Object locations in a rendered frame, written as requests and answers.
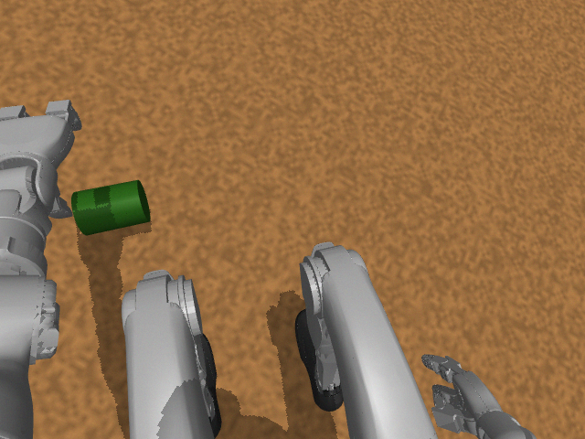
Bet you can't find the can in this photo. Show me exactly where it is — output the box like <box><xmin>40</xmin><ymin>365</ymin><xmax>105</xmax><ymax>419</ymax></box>
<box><xmin>71</xmin><ymin>180</ymin><xmax>150</xmax><ymax>236</ymax></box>

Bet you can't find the left robot arm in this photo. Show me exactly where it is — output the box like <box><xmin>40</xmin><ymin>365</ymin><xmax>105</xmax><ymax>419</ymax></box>
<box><xmin>0</xmin><ymin>152</ymin><xmax>60</xmax><ymax>439</ymax></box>

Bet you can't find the right robot arm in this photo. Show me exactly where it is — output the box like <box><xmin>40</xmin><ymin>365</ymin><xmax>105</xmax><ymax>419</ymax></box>
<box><xmin>475</xmin><ymin>411</ymin><xmax>537</xmax><ymax>439</ymax></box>

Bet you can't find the right robot hand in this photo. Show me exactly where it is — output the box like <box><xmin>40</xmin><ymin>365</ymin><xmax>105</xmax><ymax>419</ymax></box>
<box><xmin>421</xmin><ymin>354</ymin><xmax>503</xmax><ymax>438</ymax></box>

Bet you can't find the right robot foot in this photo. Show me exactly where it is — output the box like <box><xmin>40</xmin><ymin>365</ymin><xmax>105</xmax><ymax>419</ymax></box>
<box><xmin>295</xmin><ymin>309</ymin><xmax>344</xmax><ymax>412</ymax></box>

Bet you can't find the left robot hand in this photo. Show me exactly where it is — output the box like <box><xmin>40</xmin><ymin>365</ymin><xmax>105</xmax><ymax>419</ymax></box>
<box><xmin>0</xmin><ymin>100</ymin><xmax>82</xmax><ymax>219</ymax></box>

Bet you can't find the left robot foot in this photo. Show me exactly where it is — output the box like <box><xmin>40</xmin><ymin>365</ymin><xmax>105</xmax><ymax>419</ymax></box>
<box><xmin>200</xmin><ymin>334</ymin><xmax>221</xmax><ymax>438</ymax></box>

